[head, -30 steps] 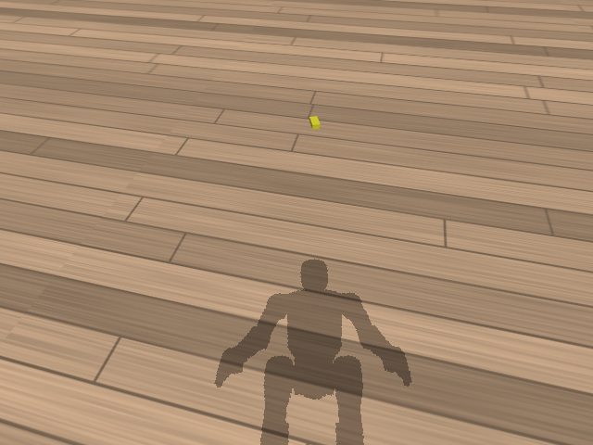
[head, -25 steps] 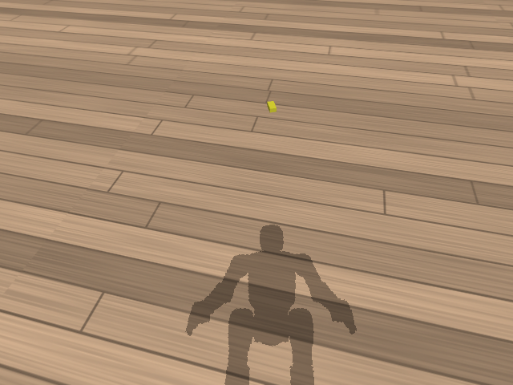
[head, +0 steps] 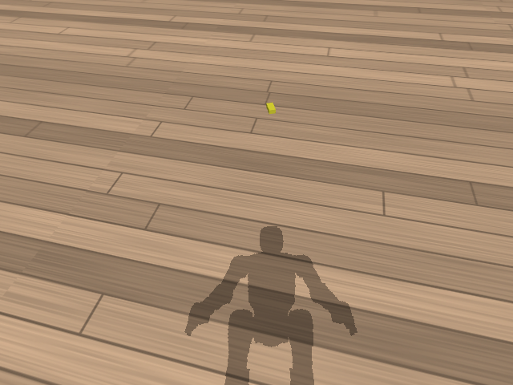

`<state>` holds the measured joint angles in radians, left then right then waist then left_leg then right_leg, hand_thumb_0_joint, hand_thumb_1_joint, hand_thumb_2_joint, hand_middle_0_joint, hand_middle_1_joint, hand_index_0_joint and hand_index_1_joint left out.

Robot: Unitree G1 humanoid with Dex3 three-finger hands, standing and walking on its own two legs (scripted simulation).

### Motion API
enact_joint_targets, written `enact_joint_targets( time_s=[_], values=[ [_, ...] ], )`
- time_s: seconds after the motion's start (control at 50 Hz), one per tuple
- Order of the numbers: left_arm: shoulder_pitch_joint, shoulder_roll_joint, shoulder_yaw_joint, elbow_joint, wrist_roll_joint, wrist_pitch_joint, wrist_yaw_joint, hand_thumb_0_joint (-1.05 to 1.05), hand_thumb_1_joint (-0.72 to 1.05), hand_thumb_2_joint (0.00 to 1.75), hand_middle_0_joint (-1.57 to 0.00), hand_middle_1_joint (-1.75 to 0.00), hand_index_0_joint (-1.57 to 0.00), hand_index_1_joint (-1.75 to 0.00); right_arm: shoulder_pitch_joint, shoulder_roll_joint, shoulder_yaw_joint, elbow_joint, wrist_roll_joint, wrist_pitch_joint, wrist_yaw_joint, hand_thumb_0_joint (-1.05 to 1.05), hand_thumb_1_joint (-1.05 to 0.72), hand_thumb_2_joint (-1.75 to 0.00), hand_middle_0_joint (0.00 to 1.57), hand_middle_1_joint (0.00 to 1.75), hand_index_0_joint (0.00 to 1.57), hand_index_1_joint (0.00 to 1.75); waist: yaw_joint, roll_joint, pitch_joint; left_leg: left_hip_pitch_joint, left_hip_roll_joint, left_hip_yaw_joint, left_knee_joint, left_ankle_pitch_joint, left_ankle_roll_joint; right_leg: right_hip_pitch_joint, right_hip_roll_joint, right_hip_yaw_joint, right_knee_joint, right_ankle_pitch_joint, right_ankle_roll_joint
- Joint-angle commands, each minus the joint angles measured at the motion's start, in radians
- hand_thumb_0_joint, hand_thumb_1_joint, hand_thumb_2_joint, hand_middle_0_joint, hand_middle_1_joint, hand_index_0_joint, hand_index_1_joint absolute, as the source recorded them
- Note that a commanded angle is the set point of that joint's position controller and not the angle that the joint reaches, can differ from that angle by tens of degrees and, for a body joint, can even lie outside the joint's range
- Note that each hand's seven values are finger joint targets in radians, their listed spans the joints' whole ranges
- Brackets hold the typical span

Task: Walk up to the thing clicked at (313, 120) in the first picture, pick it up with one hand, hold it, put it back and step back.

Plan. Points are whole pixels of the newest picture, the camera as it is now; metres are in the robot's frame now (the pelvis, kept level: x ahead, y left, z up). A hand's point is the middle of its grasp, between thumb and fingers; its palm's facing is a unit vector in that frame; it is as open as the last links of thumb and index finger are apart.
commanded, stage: stand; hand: left
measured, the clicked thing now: (270, 108) +1.97 -0.06 -0.77
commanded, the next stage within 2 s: walk up in 0.52 s
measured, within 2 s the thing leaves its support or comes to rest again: neither
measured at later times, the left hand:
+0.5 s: hand out of the picture +0.07 +0.25 -0.16, palm faces -0.03 -0.94 -0.34, open 7.4 cm
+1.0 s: hand (145, 275) +0.37 +0.27 -0.15, palm faces -0.43 -0.78 -0.45, open 7.4 cm
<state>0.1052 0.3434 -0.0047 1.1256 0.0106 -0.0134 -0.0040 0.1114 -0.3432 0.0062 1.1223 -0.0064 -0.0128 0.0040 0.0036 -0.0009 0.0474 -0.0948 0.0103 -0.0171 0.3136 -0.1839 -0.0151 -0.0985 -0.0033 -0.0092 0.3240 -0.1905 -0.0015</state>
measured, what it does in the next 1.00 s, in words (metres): walks ahead, turning right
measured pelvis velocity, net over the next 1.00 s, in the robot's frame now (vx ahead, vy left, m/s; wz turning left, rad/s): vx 0.14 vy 0.04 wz -0.40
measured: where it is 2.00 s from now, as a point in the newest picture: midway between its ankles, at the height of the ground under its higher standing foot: (249, 283)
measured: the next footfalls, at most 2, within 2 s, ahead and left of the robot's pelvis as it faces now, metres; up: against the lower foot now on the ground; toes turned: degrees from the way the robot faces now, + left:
right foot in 1.04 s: +0.27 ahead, -0.15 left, +0.00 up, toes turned -33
left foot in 1.40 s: +0.60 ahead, +0.14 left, +0.00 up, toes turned -34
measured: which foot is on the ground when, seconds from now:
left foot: down 0.00-1.00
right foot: down 0.00-0.74, up 0.76-1.00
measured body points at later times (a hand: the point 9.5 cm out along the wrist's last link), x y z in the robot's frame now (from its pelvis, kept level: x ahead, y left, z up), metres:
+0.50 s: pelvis +0.00 +0.00 +0.00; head +0.01 +0.00 +0.45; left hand +0.08 +0.30 -0.13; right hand +0.08 -0.30 -0.13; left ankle -0.01 +0.13 -0.75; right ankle -0.01 -0.12 -0.75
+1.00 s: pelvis +0.14 +0.04 -0.03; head +0.16 +0.03 +0.42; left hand +0.39 +0.31 -0.12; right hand +0.04 -0.29 -0.13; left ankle +0.01 +0.17 -0.75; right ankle +0.21 -0.13 -0.73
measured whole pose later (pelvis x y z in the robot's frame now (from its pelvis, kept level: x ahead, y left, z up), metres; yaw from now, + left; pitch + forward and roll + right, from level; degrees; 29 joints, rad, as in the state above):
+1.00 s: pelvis +0.14 +0.04 -0.03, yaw -23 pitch +0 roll -1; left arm 0.17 0.50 0.05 0.95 -0.01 -0.04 -0.05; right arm 0.29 -0.46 -0.10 0.85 -0.04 -0.03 0.09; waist -0.09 0.04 0.06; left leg 0.11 -0.02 0.12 0.37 -0.48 0.05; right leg -0.51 -0.07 -0.13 0.63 -0.21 -0.02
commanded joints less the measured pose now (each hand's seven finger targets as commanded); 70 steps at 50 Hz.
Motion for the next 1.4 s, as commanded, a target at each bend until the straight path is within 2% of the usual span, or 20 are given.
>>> enact_joint_targets(
  time_s=[0.0,0.48,0.5,0.52,0.6,0.68,0.7,0.72,0.74,0.82,0.92,1.0,1.02,1.04,1.06,1.16,1.28,1.34,1.36,1.38],
  values=[
    [-0.043,0.218,0.043,-0.067,-0.001,-0.021,0.015,0.00,0.90,0.90,-0.20,-0.30,-0.20,-0.30,-0.037,-0.208,-0.042,-0.058,-0.002,-0.020,-0.017,0.00,-0.90,-0.90,0.20,0.30,0.20,0.30,-0.006,-0.004,-0.080,0.019,0.116,-0.076,-0.035,0.167,0.033,0.001,-0.129,0.094,-0.049,0.165,-0.028],
    [-0.033,0.214,0.039,-0.063,-0.004,-0.020,0.014,0.00,0.90,0.90,-0.20,-0.30,-0.20,-0.30,-0.027,-0.214,-0.042,-0.052,-0.002,-0.018,-0.016,0.00,-0.90,-0.90,0.20,0.30,0.20,0.30,-0.003,0.012,-0.076,0.000,0.114,-0.077,-0.044,0.153,0.035,0.017,-0.130,0.095,-0.049,0.161,-0.029],
    [0.109,0.369,0.113,-0.146,0.010,-0.026,-0.022,0.00,0.90,0.90,-0.20,-0.30,-0.20,-0.30,-0.088,-0.368,-0.142,-0.211,-0.036,-0.044,0.032,0.00,-0.90,-0.90,0.20,0.30,0.20,0.30,0.001,0.087,-0.115,0.085,0.089,-0.008,0.190,-0.385,0.080,-0.170,-0.146,0.314,0.009,-0.299,-0.106],
    [0.087,0.358,0.111,-0.145,0.011,-0.028,-0.033,0.00,0.90,0.90,-0.20,-0.30,-0.20,-0.30,-0.095,-0.331,-0.136,-0.214,-0.041,-0.040,0.052,0.00,-0.90,-0.90,0.20,0.30,0.20,0.30,-0.012,0.029,-0.050,0.015,0.055,-0.023,0.256,-0.484,0.097,-0.287,-0.172,0.414,-0.052,-0.506,-0.117],
    [0.002,0.352,0.130,-0.224,0.009,-0.049,-0.035,0.00,0.90,0.90,-0.20,-0.30,-0.20,-0.30,-0.042,-0.238,-0.130,-0.290,-0.040,-0.033,0.088,0.00,-0.90,-0.90,0.20,0.30,0.20,0.30,-0.059,-0.183,-0.011,-0.209,0.005,-0.128,0.370,-0.274,0.073,-0.244,-0.222,0.628,-0.103,-0.465,-0.195],
    [0.048,0.364,0.128,-0.245,0.001,-0.051,-0.025,0.00,0.90,0.90,-0.20,-0.30,-0.20,-0.30,-0.002,-0.274,-0.142,-0.317,-0.034,-0.051,0.084,0.00,-0.90,-0.90,0.20,0.30,0.20,0.30,-0.071,-0.097,-0.040,-0.120,0.014,-0.132,0.132,-0.268,0.072,-0.227,-0.187,0.531,0.010,-0.318,-0.160],
    [-0.016,0.322,0.111,-0.273,-0.002,-0.045,-0.025,0.00,0.90,0.90,-0.20,-0.30,-0.20,-0.30,0.109,-0.295,-0.160,-0.290,-0.040,-0.059,0.076,0.00,-0.90,-0.90,0.20,0.30,0.20,0.30,-0.148,-0.007,-0.074,0.206,0.030,-0.134,-0.073,-0.248,0.086,-0.446,-0.062,0.336,0.156,-0.270,-0.067],
    [-0.048,0.216,0.087,-0.305,-0.008,-0.047,-0.018,0.00,0.90,0.90,-0.20,-0.30,-0.20,-0.30,0.210,-0.405,-0.199,-0.275,-0.057,-0.059,0.064,0.00,-0.90,-0.90,0.20,0.30,0.20,0.30,-0.210,0.291,-0.135,0.527,0.267,-0.475,-0.225,-0.475,0.170,-0.792,0.139,0.075,0.449,-0.374,0.025],
    [-0.099,0.266,0.092,-0.311,-0.002,-0.048,-0.001,0.00,0.90,0.90,-0.20,-0.30,-0.20,-0.30,0.087,-0.429,-0.203,-0.314,-0.044,-0.055,0.070,0.00,-0.90,-0.90,0.20,0.30,0.20,0.30,-0.172,0.267,-0.002,0.373,0.414,-0.563,-0.205,-0.481,0.266,-0.903,0.018,0.027,0.607,-0.365,0.012],
    [0.025,0.311,0.091,-0.245,-0.027,-0.060,-0.041,0.00,0.90,0.90,-0.20,-0.30,-0.20,-0.30,0.004,-0.307,-0.163,-0.355,-0.036,-0.066,0.058,0.00,-0.90,-0.90,0.20,0.30,0.20,0.30,-0.071,0.114,0.007,0.266,0.250,-0.179,-0.131,-0.178,0.160,-0.669,-0.121,0.015,0.552,-0.155,-0.008],
    [-0.089,0.264,0.083,-0.308,-0.031,-0.067,-0.052,0.00,0.90,0.90,-0.20,-0.30,-0.20,-0.30,0.082,-0.318,-0.161,-0.375,-0.034,-0.043,0.076,0.00,-0.90,-0.90,0.20,0.30,0.20,0.30,-0.115,0.135,0.029,0.147,0.152,0.050,-0.028,0.191,0.097,-0.430,-0.038,-0.164,0.272,0.011,-0.015],
    [0.317,0.342,0.135,-0.198,-0.039,-0.047,-0.018,0.00,0.90,0.90,-0.20,-0.30,-0.20,-0.30,0.011,-0.321,-0.159,-0.455,-0.030,-0.037,0.066,0.00,-0.90,-0.90,0.20,0.30,0.20,0.30,0.111,0.064,-0.129,-0.296,0.060,0.191,0.521,0.569,-0.006,0.272,0.047,-0.252,0.268,0.029,-0.083],
    [0.516,0.415,0.173,-0.168,-0.023,-0.046,0.004,0.00,0.90,0.90,-0.20,-0.30,-0.20,-0.30,0.023,-0.278,-0.140,-0.479,-0.027,-0.039,0.062,0.00,-0.90,-0.90,0.20,0.30,0.20,0.30,0.209,-0.040,-0.213,-0.515,0.025,0.125,0.867,0.297,-0.028,0.482,-0.112,0.019,0.237,-0.141,-0.168],
    [0.501,0.487,0.183,-0.205,-0.024,-0.045,0.028,0.00,0.90,0.90,-0.20,-0.30,-0.20,-0.30,0.052,-0.258,-0.125,-0.510,-0.011,-0.034,0.065,0.00,-0.90,-0.90,0.20,0.30,0.20,0.30,0.186,-0.218,-0.260,-0.772,-0.096,0.030,1.126,-0.392,-0.058,0.542,-0.438,0.650,0.075,-0.312,-0.339],
    [0.371,0.505,0.174,-0.262,-0.022,-0.053,0.048,0.00,0.90,0.90,-0.20,-0.30,-0.20,-0.30,0.026,-0.339,-0.139,-0.510,-0.013,-0.024,0.065,0.00,-0.90,-0.90,0.20,0.30,0.20,0.30,0.138,-0.081,-0.257,-0.774,0.014,-0.197,1.216,-0.396,-0.041,0.386,-0.526,0.876,-0.036,-0.608,-0.414],
    [-0.004,0.431,0.138,-0.361,-0.025,-0.101,0.060,0.00,0.90,0.90,-0.20,-0.30,-0.20,-0.30,0.125,-0.342,-0.142,-0.448,-0.041,-0.003,0.117,0.00,-0.90,-0.90,0.20,0.30,0.20,0.30,-0.095,-0.040,0.028,-0.459,0.166,-0.136,0.784,-0.179,0.029,-0.308,-0.286,0.319,-0.107,-0.425,-0.192],
    [-0.064,0.471,0.152,-0.354,-0.007,-0.119,0.048,0.00,0.90,0.90,-0.20,-0.30,-0.20,-0.30,0.253,-0.324,-0.169,-0.421,-0.044,0.017,0.167,0.00,-0.90,-0.90,0.20,0.30,0.20,0.30,-0.145,-0.156,-0.025,-0.095,0.100,0.075,0.529,0.055,-0.007,-0.661,-0.165,0.108,-0.006,-0.528,-0.147],
    [-0.087,0.422,0.144,-0.355,0.028,-0.076,0.047,0.00,0.90,0.90,-0.20,-0.30,-0.20,-0.30,0.358,-0.304,-0.194,-0.412,-0.041,0.013,0.154,0.00,-0.90,-0.90,0.20,0.30,0.20,0.30,-0.207,-0.046,-0.017,-0.049,0.068,0.083,0.470,-0.077,-0.007,-0.718,-0.102,0.082,0.298,-0.568,-0.130],
    [-0.087,0.352,0.125,-0.363,0.035,-0.066,0.053,0.00,0.90,0.90,-0.20,-0.30,-0.20,-0.30,0.448,-0.340,-0.206,-0.389,-0.051,0.003,0.140,0.00,-0.90,-0.90,0.20,0.30,0.20,0.30,-0.247,0.140,-0.008,-0.049,0.074,0.005,0.327,-0.244,0.002,-0.735,-0.026,0.014,0.604,-0.494,-0.102],
    [-0.049,0.251,0.097,-0.348,0.024,-0.060,0.054,0.00,0.90,0.90,-0.20,-0.30,-0.20,-0.30,0.496,-0.397,-0.217,-0.394,-0.075,-0.010,0.116,0.00,-0.90,-0.90,0.20,0.30,0.20,0.30,-0.272,0.375,0.019,-0.119,0.253,-0.302,0.047,-0.556,0.007,-0.806,0.081,0.004,0.960,-0.470,-0.068]
  ],
)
